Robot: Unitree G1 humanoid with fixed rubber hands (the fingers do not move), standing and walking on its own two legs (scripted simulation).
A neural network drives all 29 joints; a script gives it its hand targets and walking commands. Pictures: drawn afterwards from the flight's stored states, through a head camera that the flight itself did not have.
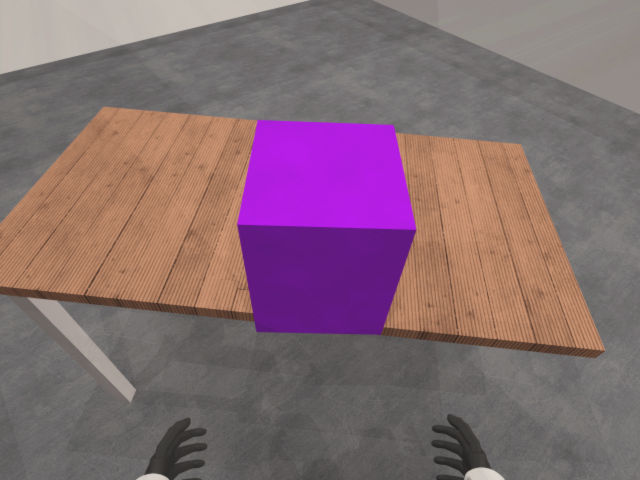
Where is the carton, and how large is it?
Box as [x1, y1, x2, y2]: [237, 120, 415, 334]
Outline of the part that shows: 258,120 237,223 256,331 380,334 415,232 413,216 393,125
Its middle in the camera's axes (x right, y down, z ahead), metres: +0.00 -0.02 +0.59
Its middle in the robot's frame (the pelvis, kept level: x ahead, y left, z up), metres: +0.46 +0.01 +0.03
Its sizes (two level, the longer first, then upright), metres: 0.210 0.200 0.250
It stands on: a table, 0.68 m high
